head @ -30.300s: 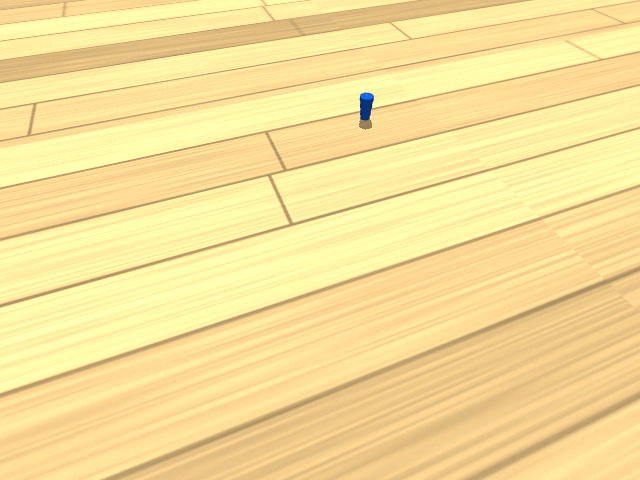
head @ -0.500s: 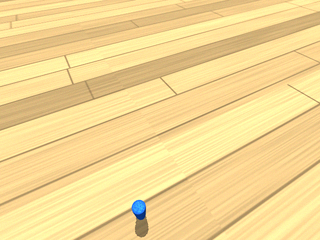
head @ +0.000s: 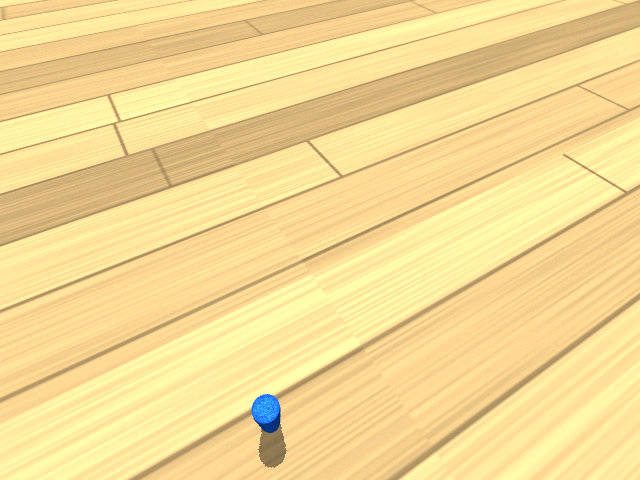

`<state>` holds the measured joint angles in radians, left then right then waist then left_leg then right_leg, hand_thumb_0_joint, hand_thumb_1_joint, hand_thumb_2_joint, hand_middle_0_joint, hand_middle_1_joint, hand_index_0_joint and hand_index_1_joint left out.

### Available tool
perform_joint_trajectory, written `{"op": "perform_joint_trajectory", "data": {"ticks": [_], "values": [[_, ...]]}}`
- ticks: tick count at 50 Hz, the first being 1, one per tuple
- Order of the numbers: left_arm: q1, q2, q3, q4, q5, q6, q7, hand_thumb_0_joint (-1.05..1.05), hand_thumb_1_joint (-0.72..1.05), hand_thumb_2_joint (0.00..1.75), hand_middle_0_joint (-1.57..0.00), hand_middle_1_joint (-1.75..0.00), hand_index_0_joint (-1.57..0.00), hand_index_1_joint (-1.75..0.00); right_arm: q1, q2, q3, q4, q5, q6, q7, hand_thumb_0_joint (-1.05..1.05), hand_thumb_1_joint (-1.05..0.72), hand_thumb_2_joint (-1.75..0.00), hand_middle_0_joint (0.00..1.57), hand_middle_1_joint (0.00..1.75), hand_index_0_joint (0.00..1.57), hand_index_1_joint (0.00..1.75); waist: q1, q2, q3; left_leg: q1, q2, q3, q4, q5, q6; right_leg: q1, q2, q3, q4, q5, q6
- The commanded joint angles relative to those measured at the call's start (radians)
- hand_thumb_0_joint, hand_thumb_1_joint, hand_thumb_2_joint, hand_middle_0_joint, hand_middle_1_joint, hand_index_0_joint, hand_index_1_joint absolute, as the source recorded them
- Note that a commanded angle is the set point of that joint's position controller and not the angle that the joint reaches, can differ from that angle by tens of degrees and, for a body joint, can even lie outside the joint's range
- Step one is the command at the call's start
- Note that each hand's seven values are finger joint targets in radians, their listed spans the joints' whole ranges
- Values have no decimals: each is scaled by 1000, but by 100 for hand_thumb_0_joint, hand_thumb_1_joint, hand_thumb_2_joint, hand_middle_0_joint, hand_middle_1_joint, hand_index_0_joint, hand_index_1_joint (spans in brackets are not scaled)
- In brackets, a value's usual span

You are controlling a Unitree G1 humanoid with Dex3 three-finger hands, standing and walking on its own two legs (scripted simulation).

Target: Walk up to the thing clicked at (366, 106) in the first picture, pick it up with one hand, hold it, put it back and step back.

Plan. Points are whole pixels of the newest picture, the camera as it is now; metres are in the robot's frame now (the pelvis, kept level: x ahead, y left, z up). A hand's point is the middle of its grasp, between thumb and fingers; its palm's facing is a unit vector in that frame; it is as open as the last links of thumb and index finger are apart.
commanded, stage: stand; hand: left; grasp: from the side
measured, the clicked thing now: (268, 416) +0.41 +0.18 -0.71
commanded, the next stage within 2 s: step back in 0.84 s
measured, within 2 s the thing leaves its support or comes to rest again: neither
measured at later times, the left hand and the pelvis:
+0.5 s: hand out of the picture +0.10 +0.24 -0.15, palm faces +0.00 -0.94 -0.34, open 7.4 cm; pelvis +0.02 +0.00 +0.00, yaw +0 degrees
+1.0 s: hand out of the picture +0.09 +0.26 -0.16, palm faces +0.01 -0.93 -0.37, open 7.4 cm; pelvis -0.01 +0.00 -0.01, yaw -1 degrees
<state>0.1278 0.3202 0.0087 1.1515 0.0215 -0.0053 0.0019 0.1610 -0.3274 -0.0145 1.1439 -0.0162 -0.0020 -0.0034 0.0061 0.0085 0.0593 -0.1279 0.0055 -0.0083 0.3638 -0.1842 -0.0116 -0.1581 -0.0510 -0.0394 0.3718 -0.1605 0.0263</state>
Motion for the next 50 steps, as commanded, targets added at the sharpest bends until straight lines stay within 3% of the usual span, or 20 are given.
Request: {"op": "perform_joint_trajectory", "data": {"ticks": [1, 9, 13, 21, 26, 36, 41, 42, 43, 45, 46, 47, 48, 49, 50], "values": [[-34, 202, 33, -45, -6, -20, 14, 0, 90, 90, -20, -30, -20, -30, -40, -197, -28, -54, -1, -23, -13, 0, -90, -90, 20, 30, 20, 30, 4, 3, -45, -34, 102, -91, -92, 51, 31, 46, -81, 91, -71, 9, -39], [-53, 202, 35, -48, -8, -25, 17, 0, 90, 90, -20, -30, -20, -30, -56, -210, -31, -54, 1, -26, -17, 0, -90, -90, 20, 30, 20, 30, -4, -9, -103, 40, 114, -77, -68, 217, 27, 94, -91, 85, -61, 208, -33], [-58, 198, 34, -44, -9, -21, 16, 0, 90, 90, -20, -30, -20, -30, -70, -206, -29, -51, -1, -22, -17, 0, -90, -90, 20, 30, 20, 30, 0, -8, -63, 21, 115, -79, -96, 149, 22, 74, -85, 81, -80, 119, -29], [-74, 211, 42, -50, -10, -24, 17, 0, 90, 90, -20, -30, -20, -30, -86, -202, -28, -54, 0, -24, -17, 0, -90, -90, 20, 30, 20, 30, -4, -12, -91, 55, 122, -70, -96, 210, 19, 96, -92, 81, -71, 199, -34], [-79, 210, 42, -52, -6, -22, 16, 0, 90, 90, -20, -30, -20, -30, -93, -206, -29, -55, -1, -22, -16, 0, -90, -90, 20, 30, 20, 30, -1, -9, -61, 26, 120, -72, -112, 140, 15, 82, -85, 78, -88, 124, -31], [-69, 221, 42, -60, -8, -27, 13, 0, 90, 90, -20, -30, -20, -30, -96, -214, -31, -57, 1, -23, -13, 0, -90, -90, 20, 30, 20, 30, -3, -7, -90, 48, 124, -67, -105, 158, 19, 93, -91, 88, -90, 164, -39], [-70, 220, 41, -61, -9, -25, 12, 0, 90, 90, -20, -30, -20, -30, -89, -211, -28, -55, 0, -22, -13, 0, -90, -90, 20, 30, 20, 30, -2, -7, -68, 30, 123, -67, -115, 125, 17, 81, -87, 89, -95, 125, -40], [-58, 296, 93, -80, -27, -15, 16, 0, 90, 90, -20, -30, -20, -30, -122, -263, -44, -74, 8, -2, -5, 0, -90, -90, 20, 30, 20, 30, 3, -30, 61, -69, 97, -74, 6, 209, 40, -20, -80, 112, -26, 249, -49], [-39, 300, 98, -96, -27, -11, 20, 0, 90, 90, -20, -30, -20, -30, -104, -248, -44, -93, 15, 4, -4, 0, -90, -90, 20, 30, 20, 30, -4, -43, 35, -73, 86, -53, 53, 203, 43, -17, -93, 117, -19, 275, -70], [-34, 314, 113, -132, -24, -9, 21, 0, 90, 90, -20, -30, -20, -30, -66, -232, -48, -112, 22, 13, -2, 0, -90, -90, 20, 30, 20, 30, -12, -94, -70, -62, 28, -12, 214, 135, 36, 0, -170, 185, -31, 342, -151], [-56, 321, 119, -153, -19, -6, 22, 0, 90, 90, -20, -30, -20, -30, -47, -222, -53, -119, 22, 21, -1, 0, -90, -90, 20, 30, 20, 30, -17, -137, -94, -90, -16, 11, 313, -4, 30, -7, -224, 231, -46, 346, -204], [-84, 323, 121, -183, -9, -5, 24, 0, 90, 90, -20, -30, -20, -30, -35, -219, -59, -132, 17, 31, 2, 0, -90, -90, 20, 30, 20, 30, -18, -187, -108, -124, -45, 4, 440, -252, 35, -28, -285, 282, -58, 335, -257], [-103, 329, 125, -213, 4, -3, 26, 0, 90, 90, -20, -30, -20, -30, -16, -223, -64, -147, 12, 41, 6, 0, -90, -90, 20, 30, 20, 30, -18, -202, -109, -143, -46, -36, 568, -351, 47, -75, -322, 296, -45, 329, -296], [-133, 327, 127, -236, 8, -1, 29, 0, 90, 90, -20, -30, -20, -30, 8, -223, -67, -161, 14, 49, 9, 0, -90, -90, 20, 30, 20, 30, -34, -199, -107, -146, -20, -83, 597, -359, 57, -101, -320, 271, -11, 341, -296], [-161, 314, 123, -254, 9, 2, 33, 0, 90, 90, -20, -30, -20, -30, 31, -225, -69, -168, 20, 49, 11, 0, -90, -90, 20, 30, 20, 30, -51, -206, -115, -153, 1, -99, 577, -342, 62, -105, -299, 244, 19, 347, -272]]}}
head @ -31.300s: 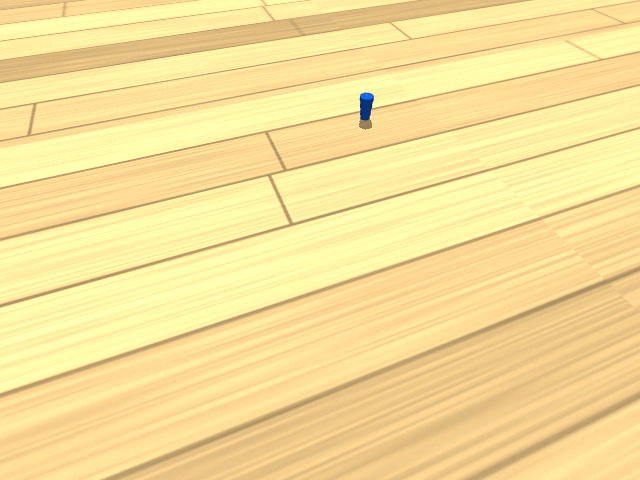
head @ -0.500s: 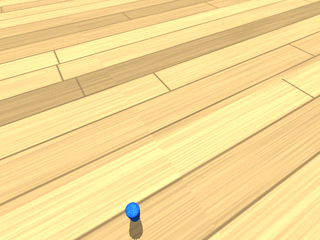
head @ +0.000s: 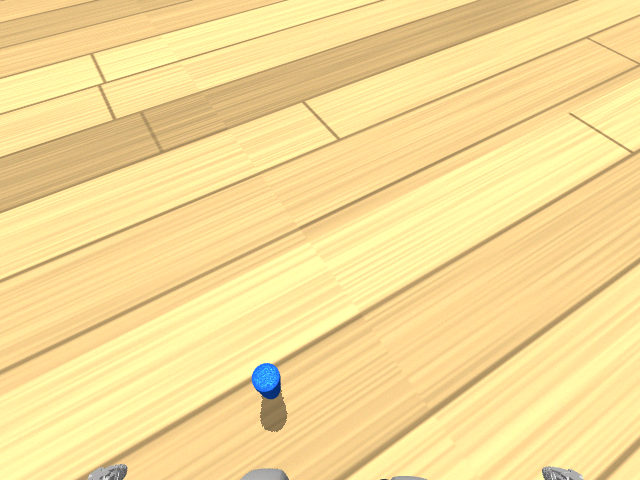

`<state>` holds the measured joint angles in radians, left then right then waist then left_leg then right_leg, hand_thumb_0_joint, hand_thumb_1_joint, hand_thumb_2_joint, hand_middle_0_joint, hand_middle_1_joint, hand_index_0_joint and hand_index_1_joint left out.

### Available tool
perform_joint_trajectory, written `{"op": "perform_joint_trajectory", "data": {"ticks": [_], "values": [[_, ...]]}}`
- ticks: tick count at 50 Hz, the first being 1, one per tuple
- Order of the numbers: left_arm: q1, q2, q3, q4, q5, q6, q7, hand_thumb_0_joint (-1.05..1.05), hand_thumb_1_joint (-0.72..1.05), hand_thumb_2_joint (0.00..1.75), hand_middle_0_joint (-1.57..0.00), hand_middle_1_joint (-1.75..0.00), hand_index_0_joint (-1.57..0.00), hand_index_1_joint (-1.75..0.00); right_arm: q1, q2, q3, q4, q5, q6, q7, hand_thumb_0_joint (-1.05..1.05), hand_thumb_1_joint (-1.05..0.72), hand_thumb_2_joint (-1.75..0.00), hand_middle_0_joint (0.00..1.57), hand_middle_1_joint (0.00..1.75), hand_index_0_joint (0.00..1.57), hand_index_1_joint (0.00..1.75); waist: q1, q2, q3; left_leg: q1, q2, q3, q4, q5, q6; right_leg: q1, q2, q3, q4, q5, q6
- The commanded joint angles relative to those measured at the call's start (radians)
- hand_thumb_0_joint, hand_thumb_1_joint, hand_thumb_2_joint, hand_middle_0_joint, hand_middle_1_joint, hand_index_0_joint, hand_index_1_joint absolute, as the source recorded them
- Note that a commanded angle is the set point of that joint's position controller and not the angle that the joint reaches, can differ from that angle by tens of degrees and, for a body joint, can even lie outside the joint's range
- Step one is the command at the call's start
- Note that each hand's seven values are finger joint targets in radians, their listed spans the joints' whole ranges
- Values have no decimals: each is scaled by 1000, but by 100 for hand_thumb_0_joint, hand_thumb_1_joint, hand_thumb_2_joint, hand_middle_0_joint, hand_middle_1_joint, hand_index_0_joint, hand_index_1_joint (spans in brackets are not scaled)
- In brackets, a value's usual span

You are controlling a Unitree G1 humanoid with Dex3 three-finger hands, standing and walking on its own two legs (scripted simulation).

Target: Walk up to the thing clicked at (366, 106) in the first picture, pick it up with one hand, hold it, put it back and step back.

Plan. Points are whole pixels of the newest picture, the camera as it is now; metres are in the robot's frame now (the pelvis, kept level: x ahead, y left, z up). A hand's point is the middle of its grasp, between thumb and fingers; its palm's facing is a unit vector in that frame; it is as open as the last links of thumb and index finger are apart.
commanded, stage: step back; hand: left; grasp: from the side
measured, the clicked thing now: (268, 384) +0.41 +0.18 -0.70
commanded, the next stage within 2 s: none
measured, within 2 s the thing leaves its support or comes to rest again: neither
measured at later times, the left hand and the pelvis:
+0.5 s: hand out of the picture +0.04 +0.31 -0.17, palm faces -0.09 -0.92 -0.37, open 7.4 cm; pelvis -0.08 +0.05 -0.01, yaw -4 degrees
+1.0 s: hand out of the picture -0.07 +0.34 -0.16, palm faces -0.03 -0.94 -0.35, open 7.4 cm; pelvis -0.21 +0.08 -0.01, yaw -2 degrees
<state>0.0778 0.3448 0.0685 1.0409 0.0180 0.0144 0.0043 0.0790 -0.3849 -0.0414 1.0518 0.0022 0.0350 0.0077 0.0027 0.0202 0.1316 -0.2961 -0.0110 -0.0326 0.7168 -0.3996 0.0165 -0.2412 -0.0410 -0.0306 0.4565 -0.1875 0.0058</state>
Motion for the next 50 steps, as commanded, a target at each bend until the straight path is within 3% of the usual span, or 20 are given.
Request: {"op": "perform_joint_trajectory", "data": {"ticks": [1, 5, 7, 8, 10, 11, 19, 26, 27, 28, 29, 30, 32, 38, 41, 42, 43, 44, 47, 50], "values": [[-125, 279, 58, -156, 15, -14, 30, 0, 90, 90, -20, -30, -20, -30, 130, -173, -44, -77, 5, 9, -2, 0, -90, -90, 20, 30, 20, 30, -47, -211, -196, 7, 13, -51, 190, -100, 28, -6, -287, 211, -37, 378, -233], [-105, 257, 43, -200, -1, 21, 22, 0, 90, 90, -20, -30, -20, -30, 175, -166, -55, -81, -29, -10, -8, 0, -90, -90, 20, 30, 20, 30, -49, -114, -177, 71, 5, 18, -271, 218, 5, -6, -163, 132, 166, 211, -125], [-29, 164, 30, -211, -17, 38, 26, 0, 90, 90, -20, -30, -20, -30, 108, -315, -87, -125, -59, -25, -14, 0, -90, -90, 20, 30, 20, 30, 6, 217, -135, 151, 300, -400, -401, 664, 77, -266, 135, 96, 439, -403, -41], [-44, 209, 43, -208, -4, 40, 40, 0, 90, 90, -20, -30, -20, -30, 93, -372, -99, -152, -43, -27, -15, 0, -90, -90, 20, 30, 20, 30, -43, 224, -156, 64, 366, -477, -398, 687, 159, -220, 154, 228, 567, -496, -28], [-38, 225, 44, -192, -9, 44, 45, 0, 90, 90, -20, -30, -20, -30, 18, -283, -80, -161, -41, -32, -32, 0, -90, -90, 20, 30, 20, 30, 2, 98, -168, 171, 290, -299, -321, 743, 157, -280, 145, 278, 719, -378, -37], [16, 213, 40, -181, -21, 41, 43, 0, 90, 90, -20, -30, -20, -30, -16, -246, -70, -174, -46, -33, -40, 0, -90, -90, 20, 30, 20, 30, 35, 104, -185, 234, 241, -215, -272, 786, 145, -325, 142, 261, 738, -318, -33], [-11, 208, 51, -248, -5, 23, 26, 0, 90, 90, -20, -30, -20, -30, 133, -233, -80, -209, -24, -28, -53, 0, -90, -90, 20, 30, 20, 30, -57, 98, -178, 331, 269, -211, -205, 805, 227, -265, 103, 166, 517, -328, 18], [155, 198, 58, -205, 14, 0, 15, 0, 90, 90, -20, -30, -20, -30, 36, -236, -71, -252, -8, -15, -39, 0, -90, -90, 20, 30, 20, 30, 13, 55, -236, 95, 214, -152, -123, 469, 128, 91, 57, 77, -11, 23, -46], [153, 248, 72, -215, 24, -5, 14, 0, 90, 90, -20, -30, -20, -30, 43, -212, -64, -257, -1, -16, -35, 0, -90, -90, 20, 30, 20, 30, 4, -44, -234, -48, 157, -125, -77, 312, 74, 155, -48, 233, 6, 113, -93], [110, 323, 87, -232, 8, 0, 10, 0, 90, 90, -20, -30, -20, -30, -2, -179, -60, -266, 5, -13, -35, 0, -90, -90, 20, 30, 20, 30, 23, -226, -167, -111, -24, -15, 97, 72, 7, 52, -204, 431, -61, 183, -239], [55, 354, 91, -271, 16, -4, 11, 0, 90, 90, -20, -30, -20, -30, -5, -183, -66, -258, -1, -5, -42, 0, -90, -90, 20, 30, 20, 30, 31, -299, -121, -103, -78, -26, 327, -222, -13, -71, -347, 567, -121, 231, -340], [25, 321, 87, -297, 13, -8, 13, 0, 90, 90, -20, -30, -20, -30, 35, -201, -67, -244, -4, -2, -39, 0, -90, -90, 20, 30, 20, 30, 13, -222, -105, -114, -77, -101, 437, -222, -19, -81, -338, 537, -105, 275, -342], [-23, 264, 70, -311, 3, -6, 23, 0, 90, 90, -20, -30, -20, -30, 83, -195, -59, -220, 6, -8, -37, 0, -90, -90, 20, 30, 20, 30, -14, -145, -97, -128, -108, -111, 477, -145, -21, -56, -222, 338, -37, 381, -278], [57, 250, 66, -338, 17, 12, 26, 0, 90, 90, -20, -30, -20, -30, 106, -168, -43, -250, -8, -31, -40, 0, -90, -90, 20, 30, 20, 30, 27, -219, -182, -121, -28, -11, 32, -111, -23, 189, -160, 251, 92, 473, -210], [47, 244, 55, -358, -3, 34, 14, 0, 90, 90, -20, -30, -20, -30, 170, -170, -63, -224, -28, -45, -37, 0, -90, -90, 20, 30, 20, 30, -11, -146, -196, 88, -12, 24, -343, 274, -9, 82, -95, 206, 226, 313, -128], [76, 199, 45, -366, -6, 39, 10, 0, 90, 90, -20, -30, -20, -30, 146, -231, -82, -239, -47, -51, -38, 0, -90, -90, 20, 30, 20, 30, 5, -10, -198, 187, 142, -189, -353, 383, 33, -97, -9, 183, 302, 72, -79], [36, 202, 46, -380, -10, 36, 18, 0, 90, 90, -20, -30, -20, -30, 99, -362, -103, -260, -38, -48, -26, 0, -90, -90, 20, 30, 20, 30, -22, 243, -169, 111, 372, -460, -392, 536, 188, -213, 154, 96, 468, -376, -32], [-23, 237, 67, -367, 7, 37, 31, 0, 90, 90, -20, -30, -20, -30, 117, -375, -110, -264, -41, -51, -29, 0, -90, -90, 20, 30, 20, 30, -75, 192, -147, 14, 439, -573, -403, 531, 285, -191, 148, 232, 664, -480, -21], [86, 223, 68, -315, -14, 40, 29, 0, 90, 90, -20, -30, -20, -30, 15, -254, -74, -272, -35, -55, -46, 0, -90, -90, 20, 30, 20, 30, 33, 75, -131, 105, 278, -251, -301, 637, 183, -279, 145, 272, 836, -332, -31], [135, 224, 78, -303, 0, 39, 20, 0, 90, 90, -20, -30, -20, -30, 61, -221, -74, -282, -31, -55, -47, 0, -90, -90, 20, 30, 20, 30, 16, 83, -172, 195, 245, -203, -267, 666, 188, -291, 154, 243, 849, -286, 8]]}}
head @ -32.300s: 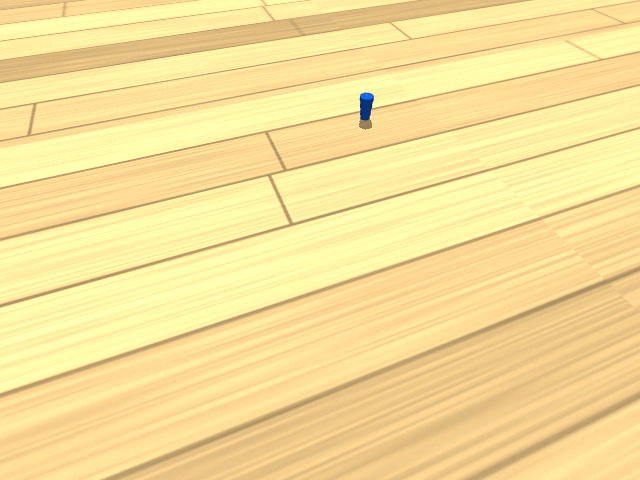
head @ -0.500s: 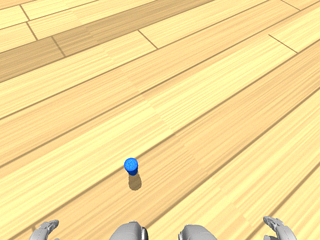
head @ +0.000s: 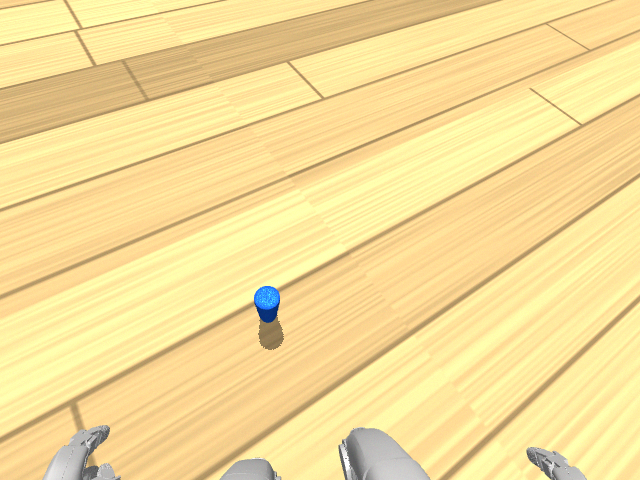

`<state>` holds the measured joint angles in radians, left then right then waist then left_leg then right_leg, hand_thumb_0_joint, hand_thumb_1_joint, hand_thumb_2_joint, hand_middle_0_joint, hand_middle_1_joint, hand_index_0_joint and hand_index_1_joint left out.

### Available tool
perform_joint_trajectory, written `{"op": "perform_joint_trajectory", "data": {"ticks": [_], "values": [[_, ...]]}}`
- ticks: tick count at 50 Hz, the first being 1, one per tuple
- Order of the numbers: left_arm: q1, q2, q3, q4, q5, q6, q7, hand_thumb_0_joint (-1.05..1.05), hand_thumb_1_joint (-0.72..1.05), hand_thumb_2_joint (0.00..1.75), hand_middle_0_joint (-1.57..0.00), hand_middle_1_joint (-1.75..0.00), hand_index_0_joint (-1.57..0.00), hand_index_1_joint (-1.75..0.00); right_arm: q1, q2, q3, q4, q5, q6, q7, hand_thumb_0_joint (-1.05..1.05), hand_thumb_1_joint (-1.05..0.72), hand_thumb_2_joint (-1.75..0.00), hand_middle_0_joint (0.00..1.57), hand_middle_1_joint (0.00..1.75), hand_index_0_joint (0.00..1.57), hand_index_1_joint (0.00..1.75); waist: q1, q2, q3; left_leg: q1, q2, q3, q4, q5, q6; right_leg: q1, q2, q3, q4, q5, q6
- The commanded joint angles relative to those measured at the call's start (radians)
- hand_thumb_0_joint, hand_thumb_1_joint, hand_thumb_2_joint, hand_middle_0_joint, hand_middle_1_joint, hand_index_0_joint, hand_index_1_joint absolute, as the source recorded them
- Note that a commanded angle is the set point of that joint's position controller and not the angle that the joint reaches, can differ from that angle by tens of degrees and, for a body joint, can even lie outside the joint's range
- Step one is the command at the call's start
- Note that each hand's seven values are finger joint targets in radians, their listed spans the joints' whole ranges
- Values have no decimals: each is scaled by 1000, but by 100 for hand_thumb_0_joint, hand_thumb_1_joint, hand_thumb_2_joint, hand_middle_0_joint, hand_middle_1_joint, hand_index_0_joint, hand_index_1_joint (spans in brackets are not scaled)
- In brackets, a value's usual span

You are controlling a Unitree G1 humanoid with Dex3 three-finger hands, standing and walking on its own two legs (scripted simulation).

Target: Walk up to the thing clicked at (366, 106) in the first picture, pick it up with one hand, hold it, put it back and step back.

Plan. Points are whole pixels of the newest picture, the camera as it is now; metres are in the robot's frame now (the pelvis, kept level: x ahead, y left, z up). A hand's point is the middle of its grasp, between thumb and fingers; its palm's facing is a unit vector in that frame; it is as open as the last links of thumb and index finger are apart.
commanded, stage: step back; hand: left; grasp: from the side
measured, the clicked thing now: (267, 306) +0.61 +0.12 -0.70
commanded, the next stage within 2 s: none
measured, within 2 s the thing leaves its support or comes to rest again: neither
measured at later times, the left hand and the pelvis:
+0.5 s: hand out of the picture -0.09 +0.22 -0.14, palm faces -0.03 -0.91 -0.41, open 7.4 cm; pelvis -0.17 -0.05 +0.00, yaw -3 degrees
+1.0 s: hand out of the picture -0.25 +0.18 -0.17, palm faces -0.03 -0.92 -0.40, open 7.4 cm; pelvis -0.35 -0.09 -0.02, yaw -3 degrees
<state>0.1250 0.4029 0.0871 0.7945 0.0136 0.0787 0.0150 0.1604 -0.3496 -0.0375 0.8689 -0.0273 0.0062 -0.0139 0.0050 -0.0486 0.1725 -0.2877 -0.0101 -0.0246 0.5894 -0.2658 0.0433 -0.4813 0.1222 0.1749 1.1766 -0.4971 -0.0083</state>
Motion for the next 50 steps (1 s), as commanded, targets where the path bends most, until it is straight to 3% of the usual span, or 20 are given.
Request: {"op": "perform_joint_trajectory", "data": {"ticks": [1, 7, 14, 15, 16, 17, 18, 19, 21, 28, 31, 32, 33, 34, 37, 41, 44, 48, 49, 50], "values": [[88, 166, 59, -59, 7, -23, 8, 0, 90, 90, -20, -30, -20, -30, -1, -258, -82, -104, -1, -26, -26, 0, -90, -90, 20, 30, 20, 30, 1, 156, -215, 197, 245, -206, -145, 510, 165, -54, -6, 36, 118, 30, 34], [78, 165, 56, -71, 9, -21, -5, 0, 90, 90, -20, -30, -20, -30, 19, -301, -96, -134, -4, -19, -26, 0, -90, -90, 20, 30, 20, 30, -44, 215, -219, 184, 290, -215, -167, 312, 210, 21, -63, -33, -136, -10, 49], [304, 158, 71, 45, 14, -23, -37, 0, 90, 90, -20, -30, -20, -30, -64, -337, -102, -151, -8, 14, -20, 0, -90, -90, 20, 30, 20, 30, 45, 256, -265, -96, 236, -182, -184, -119, 92, 382, -114, -187, -667, 128, -35], [298, 186, 82, 42, 29, -27, -36, 0, 90, 90, -20, -30, -20, -30, -41, -292, -87, -145, 0, 18, -19, 0, -90, -90, 20, 30, 20, 30, 44, 149, -233, -196, 166, -137, -91, -213, 36, 408, -140, -106, -724, 95, -55], [260, 266, 103, 5, 46, -31, -39, 0, 90, 90, -20, -30, -20, -30, -33, -215, -67, -158, 15, 15, -22, 0, -90, -90, 20, 30, 20, 30, 52, -97, -161, -385, -21, -69, 159, -275, -35, 345, -344, 234, -840, -65, -130], [132, 372, 115, -60, 46, -25, -32, 0, 90, 90, -20, -30, -20, -30, -87, -234, -80, -167, 12, 14, -42, 0, -90, -90, 20, 30, 20, 30, 85, -271, -94, -290, -81, -57, 419, -336, -65, 25, -539, 406, -974, -124, -273], [41, 345, 102, -97, 43, -35, -26, 0, 90, 90, -20, -30, -20, -30, -71, -276, -90, -149, 15, 17, -45, 0, -90, -90, 20, 30, 20, 30, 42, -197, -26, -233, -48, -132, 555, -290, -72, -97, -535, 363, -975, -73, -284], [-33, 263, 80, -109, 33, -41, -20, 0, 90, 90, -20, -30, -20, -30, 6, -265, -84, -112, 21, 12, -42, 0, -90, -90, 20, 30, 20, 30, -6, -94, -28, -226, -92, -140, 580, -224, -63, -39, -418, 166, -879, 118, -228], [-81, 218, 72, -112, 41, -45, -11, 0, 90, 90, -20, -30, -20, -30, 66, -240, -74, -93, 23, 3, -36, 0, -90, -90, 20, 30, 20, 30, -43, -136, -74, -183, -107, -95, 616, -171, -60, 21, -334, 16, -804, 317, -171], [50, 203, 62, -113, 29, -38, 12, 0, 90, 90, -20, -30, -20, -30, 67, -204, -54, -102, 5, -17, -28, 0, -90, -90, 20, 30, 20, 30, 41, -164, -184, -163, -19, 10, 138, -215, -50, 405, -376, 4, -619, 674, -178], [35, 175, 41, -129, 12, -17, 4, 0, 90, 90, -20, -30, -20, -30, 143, -219, -68, -64, -1, -26, -27, 0, -90, -90, 20, 30, 20, 30, 11, -67, -230, 43, 5, 3, -201, 129, -23, 310, -313, -49, -474, 546, -109], [60, 141, 31, -135, 8, -14, -2, 0, 90, 90, -20, -30, -20, -30, 130, -292, -85, -68, -11, -27, -28, 0, -90, -90, 20, 30, 20, 30, 28, 96, -236, 125, 183, -251, -208, 234, 42, 135, -224, -99, -382, 320, -60], [4, 157, 41, -155, -5, -15, 3, 0, 90, 90, -20, -30, -20, -30, 81, -423, -105, -93, 1, -20, -19, 0, -90, -90, 20, 30, 20, 30, -4, 284, -222, 39, 397, -495, -222, 407, 221, 49, -80, -176, -202, -74, -11], [-59, 187, 57, -148, 9, -11, 10, 0, 90, 90, -20, -30, -20, -30, 82, -427, -115, -100, -8, -28, -25, 0, -90, -90, 20, 30, 20, 30, -45, 243, -205, -46, 456, -602, -239, 437, 292, 63, -93, -34, -8, -157, -6], [39, 167, 53, -91, -9, -3, 8, 0, 90, 90, -20, -30, -20, -30, 5, -317, -76, -100, -4, -28, -42, 0, -90, -90, 20, 30, 20, 30, 35, 119, -204, 29, 295, -259, -122, 558, 195, -8, -45, 44, 152, -42, -19], [68, 161, 58, -72, 6, -8, -1, 0, 90, 90, -20, -30, -20, -30, -10, -282, -81, -125, -16, -14, -35, 0, -90, -90, 20, 30, 20, 30, 7, 186, -180, 39, 271, -219, -154, 315, 199, 8, -59, -24, 29, -21, 30], [66, 159, 44, -68, 9, -26, -9, 0, 90, 90, -20, -30, -20, -30, 11, -305, -87, -128, -18, -4, -31, 0, -90, -90, 20, 30, 20, 30, -18, 237, -243, 152, 281, -216, -114, 283, 201, 46, -110, -85, -269, -31, 37], [212, 152, 49, 47, 10, -48, -16, 0, 90, 90, -20, -30, -20, -30, -43, -330, -88, -126, -9, 27, -15, 0, -90, -90, 20, 30, 20, 30, 35, 261, -285, -34, 208, -134, -63, 8, 106, 328, -88, -213, -707, 149, -18], [228, 188, 61, 58, 24, -56, -13, 0, 90, 90, -20, -30, -20, -30, -41, -281, -74, -128, -5, 32, -11, 0, -90, -90, 20, 30, 20, 30, 37, 147, -244, -170, 142, -94, 45, -150, 56, 363, -124, -105, -743, 105, -38], [208, 287, 87, 40, 43, -61, -13, 0, 90, 90, -20, -30, -20, -30, -40, -192, -51, -153, 4, 26, -13, 0, -90, -90, 20, 30, 20, 30, 38, -130, -188, -421, -39, -33, 272, -279, -18, 368, -346, 255, -827, -31, -113]]}}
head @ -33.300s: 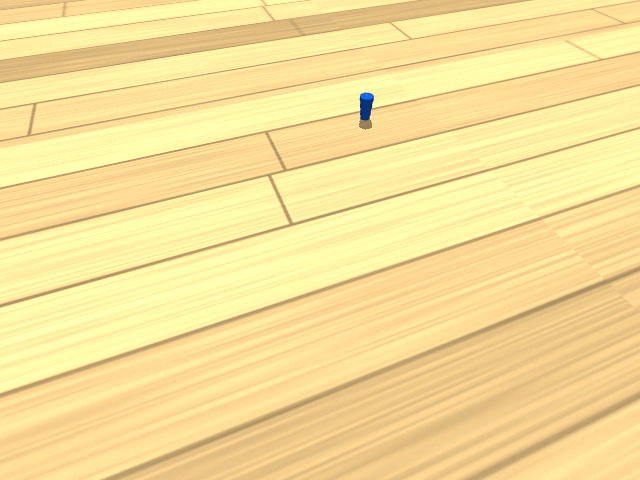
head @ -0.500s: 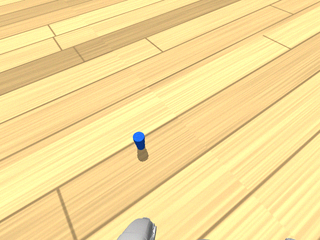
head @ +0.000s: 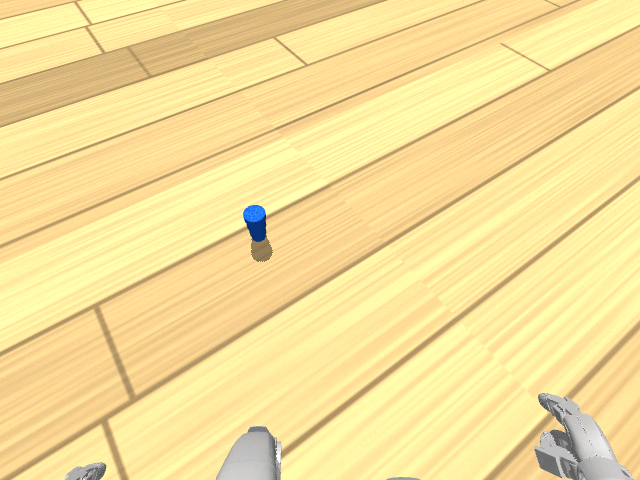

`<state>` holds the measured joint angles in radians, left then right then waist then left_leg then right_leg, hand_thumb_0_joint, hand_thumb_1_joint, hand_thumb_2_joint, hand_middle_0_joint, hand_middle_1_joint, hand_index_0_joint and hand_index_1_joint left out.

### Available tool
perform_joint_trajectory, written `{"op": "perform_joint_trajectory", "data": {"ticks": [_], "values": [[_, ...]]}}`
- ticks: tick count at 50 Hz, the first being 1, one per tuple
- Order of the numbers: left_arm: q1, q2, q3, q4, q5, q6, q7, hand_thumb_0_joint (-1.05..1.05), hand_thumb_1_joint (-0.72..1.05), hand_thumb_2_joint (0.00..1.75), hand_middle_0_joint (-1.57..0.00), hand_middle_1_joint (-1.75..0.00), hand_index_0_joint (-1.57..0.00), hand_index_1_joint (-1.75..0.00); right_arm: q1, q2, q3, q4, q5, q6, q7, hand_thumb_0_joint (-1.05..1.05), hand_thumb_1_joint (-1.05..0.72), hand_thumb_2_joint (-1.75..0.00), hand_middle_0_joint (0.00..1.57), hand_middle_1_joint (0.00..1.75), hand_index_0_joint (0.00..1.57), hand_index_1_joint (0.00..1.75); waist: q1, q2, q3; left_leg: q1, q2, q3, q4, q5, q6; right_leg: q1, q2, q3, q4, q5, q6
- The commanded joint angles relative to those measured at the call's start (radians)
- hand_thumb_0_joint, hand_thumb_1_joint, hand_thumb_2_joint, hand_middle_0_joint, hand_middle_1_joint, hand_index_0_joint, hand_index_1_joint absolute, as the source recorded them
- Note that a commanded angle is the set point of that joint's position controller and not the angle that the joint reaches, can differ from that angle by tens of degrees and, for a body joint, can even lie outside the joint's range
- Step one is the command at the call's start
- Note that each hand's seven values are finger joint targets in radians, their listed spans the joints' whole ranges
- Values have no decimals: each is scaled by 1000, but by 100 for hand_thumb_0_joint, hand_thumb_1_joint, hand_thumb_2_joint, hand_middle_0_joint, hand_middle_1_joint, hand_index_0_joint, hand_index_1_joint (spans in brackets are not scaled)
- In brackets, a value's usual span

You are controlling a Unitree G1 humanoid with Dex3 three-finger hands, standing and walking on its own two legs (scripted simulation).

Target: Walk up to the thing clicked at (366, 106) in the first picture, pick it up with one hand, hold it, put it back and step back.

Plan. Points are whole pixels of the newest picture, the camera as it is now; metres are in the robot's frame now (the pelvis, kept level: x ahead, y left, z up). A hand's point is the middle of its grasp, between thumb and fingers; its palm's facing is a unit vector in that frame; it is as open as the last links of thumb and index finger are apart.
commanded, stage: step back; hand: left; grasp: from the side
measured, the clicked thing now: (256, 225) +0.95 +0.27 -0.67
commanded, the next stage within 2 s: stand in 1.18 s
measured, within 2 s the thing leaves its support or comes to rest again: neither
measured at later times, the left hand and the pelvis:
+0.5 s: hand out of the picture -0.04 +0.28 -0.12, palm faces +0.10 -0.91 -0.40, open 7.4 cm; pelvis -0.07 -0.01 +0.02, yaw +5 degrees
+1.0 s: hand out of the picture +0.00 +0.29 -0.14, palm faces +0.12 -0.92 -0.37, open 7.4 cm; pelvis -0.03 +0.01 +0.02, yaw +6 degrees
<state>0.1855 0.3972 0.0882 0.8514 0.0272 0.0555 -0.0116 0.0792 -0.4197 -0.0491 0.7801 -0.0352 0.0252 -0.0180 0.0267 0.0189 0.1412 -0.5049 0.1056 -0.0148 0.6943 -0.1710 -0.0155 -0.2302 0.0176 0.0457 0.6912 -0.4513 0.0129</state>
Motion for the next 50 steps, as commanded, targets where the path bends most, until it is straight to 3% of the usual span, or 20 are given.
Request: {"op": "perform_joint_trajectory", "data": {"ticks": [1, 2, 4, 10, 14, 15, 16, 17, 19, 25, 26, 28, 29, 32, 39, 41, 42, 43, 46, 50], "values": [[47, 405, 105, -68, 33, -34, 21, 0, 90, 90, -20, -30, -20, -30, -33, -150, -57, -79, 6, 7, -29, 0, -90, -90, 20, 30, 20, 30, 75, -301, -109, -119, -170, -149, 345, -446, 3, -189, -465, 594, -449, -139, -301], [-16, 374, 94, -91, 27, -43, 28, 0, 90, 90, -20, -30, -20, -30, -43, -199, -69, -68, 13, 6, -25, 0, -90, -90, 20, 30, 20, 30, 36, -213, -46, -64, -138, -209, 459, -380, -5, -294, -460, 559, -448, -142, -314], [-107, 265, 57, -82, 19, -59, 35, 0, 90, 90, -20, -30, -20, -30, 56, -174, -56, 1, 23, -2, -20, 0, -90, -90, 20, 30, 20, 30, -47, -86, -36, -66, -193, -168, 479, -262, 11, -189, -256, 224, -286, 162, -186], [29, 276, 70, -42, 25, -82, 32, 0, 90, 90, -20, -30, -20, -30, 22, -162, -52, 22, 0, -24, 13, 0, -90, -90, 20, 30, 20, 30, 49, -206, -87, -23, -101, -61, 114, -334, -7, 46, -278, 250, -283, -53, -210], [6, 241, 33, -34, 12, -62, 21, 0, 90, 90, -20, -30, -20, -30, 128, -155, -66, 110, 1, -41, 20, 0, -90, -90, 20, 30, 20, 30, -15, -152, -106, 385, -149, 15, -264, -227, 32, -171, -232, 153, -194, -52, -151], [27, 189, 17, -26, 10, -59, 20, 0, 90, 90, -20, -30, -20, -30, 171, -183, -80, 131, -6, -46, 18, 0, -90, -90, 20, 30, 20, 30, -33, -30, -123, 486, -90, -127, -303, -298, 59, -281, -179, 93, -88, -86, -114], [-34, 151, 5, -28, -13, -63, 20, 0, 90, 90, -20, -30, -20, -30, 157, -256, -83, 125, -8, -49, 18, 0, -90, -90, 20, 30, 20, 30, -56, 202, -111, 356, 127, -521, -457, -651, 160, -355, -46, -40, 81, -139, -39], [-70, 235, 35, -12, -3, -65, 26, 0, 90, 90, -20, -30, -20, -30, 136, -317, -99, 109, -5, -48, 23, 0, -90, -90, 20, 30, 20, 30, -68, 135, -55, 170, 226, -631, -525, -785, 262, -263, -50, -14, 231, -168, -40], [-5, 195, 23, 19, -15, -71, 14, 0, 90, 90, -20, -30, -20, -30, 59, -216, -64, 101, -6, -66, 18, 0, -90, -90, 20, 30, 20, 30, -2, 37, -41, 208, 138, -452, -461, -565, 214, -246, -77, 33, 222, -39, -41], [107, 166, 35, 103, 0, -94, 12, 0, 90, 90, -20, -30, -20, -30, 37, -184, -60, 111, 0, -33, 31, 0, -90, -90, 20, 30, 20, 30, 28, 105, -93, 50, 35, -205, -334, -473, 119, 137, 9, -102, -219, 103, -44], [125, 183, 42, 108, 7, -100, 20, 0, 90, 90, -20, -30, -20, -30, 62, -142, -48, 115, 3, -27, 29, 0, -90, -90, 20, 30, 20, 30, 39, 38, -109, 3, 0, -162, -229, -433, 89, 226, -19, -33, -289, 79, -54], [105, 319, 71, 93, 25, -111, 29, 0, 90, 90, -20, -30, -20, -30, 10, -115, -44, 93, 2, -29, 17, 0, -90, -90, 20, 30, 20, 30, 67, -165, -36, -139, -147, -108, 159, -389, 26, 80, -402, 527, -526, -406, -216], [34, 309, 70, 56, 21, -118, 30, 0, 90, 90, -20, -30, -20, -30, 38, -158, -54, 105, 2, -35, 16, 0, -90, -90, 20, 30, 20, 30, 37, -82, 12, -112, -104, -157, 213, -337, 22, 23, -431, 528, -510, -349, -254], [9, 241, 48, 60, 10, -135, 34, 0, 90, 90, -20, -30, -20, -30, 89, -138, -51, 140, 10, -51, 22, 0, -90, -90, 20, 30, 20, 30, 4, -96, -42, -43, -85, -143, 173, -242, 16, 91, -309, 264, -423, 93, -191], [-39, 218, 17, 49, -8, -105, 23, 0, 90, 90, -20, -30, -20, -30, 112, -97, -48, 173, 6, -63, 26, 0, -90, -90, 20, 30, 20, 30, -29, -141, -132, 310, -117, 59, -244, -1, 21, 3, -218, 3, -160, 563, -125], [-8, 159, -10, 43, -17, -97, 23, 0, 90, 90, -20, -30, -20, -30, 126, -152, -62, 181, -2, -71, 12, 0, -90, -90, 20, 30, 20, 30, -35, 2, -203, 460, 10, -101, -265, 142, 71, -94, -129, -53, -19, 474, -62], [1, 133, -18, 51, -35, -85, 24, 0, 90, 90, -20, -30, -20, -30, 77, -205, -59, 159, 6, -73, 10, 0, -90, -90, 20, 30, 20, 30, -18, 117, -223, 373, 170, -322, -322, 45, 174, -103, -35, -80, 49, 144, -24], [-25, 179, -2, 75, -30, -74, 29, 0, 90, 90, -20, -30, -20, -30, 60, -239, -68, 161, 12, -68, 11, 0, -90, -90, 20, 30, 20, 30, -34, 120, -196, 271, 222, -380, -368, -60, 240, -45, -45, -41, 89, -95, -34], [5, 159, -13, 106, -27, -77, 29, 0, 90, 90, -20, -30, -20, -30, -14, -206, -51, 163, 1, -65, 6, 0, -90, -90, 20, 30, 20, 30, -1, 151, -159, 298, 167, -264, -322, -4, 193, -86, -71, -17, -3, -49, -48], [23, 190, 0, 155, -9, -101, 34, 0, 90, 90, -20, -30, -20, -30, -62, -142, -28, 176, 25, -54, 10, 0, -90, -90, 20, 30, 20, 30, 6, 66, -221, 233, 59, -105, -206, 140, 70, 137, -97, 28, -251, 349, -51]]}}
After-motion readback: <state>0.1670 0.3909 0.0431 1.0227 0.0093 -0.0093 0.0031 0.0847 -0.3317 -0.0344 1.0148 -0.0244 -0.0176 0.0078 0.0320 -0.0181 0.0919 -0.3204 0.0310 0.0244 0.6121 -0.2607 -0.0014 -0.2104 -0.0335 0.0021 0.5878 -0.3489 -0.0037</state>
